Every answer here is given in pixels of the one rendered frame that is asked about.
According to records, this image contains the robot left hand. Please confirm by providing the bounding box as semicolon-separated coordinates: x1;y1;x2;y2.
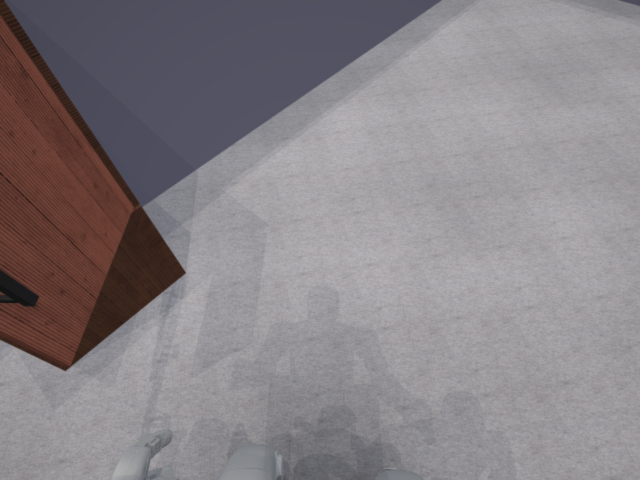
109;429;180;480

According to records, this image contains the handle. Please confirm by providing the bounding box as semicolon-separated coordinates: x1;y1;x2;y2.
0;270;39;306

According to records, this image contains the left robot thigh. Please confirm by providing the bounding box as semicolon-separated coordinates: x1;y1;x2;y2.
217;444;283;480

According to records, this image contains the cupboard door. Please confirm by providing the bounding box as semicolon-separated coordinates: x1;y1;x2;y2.
0;15;134;366

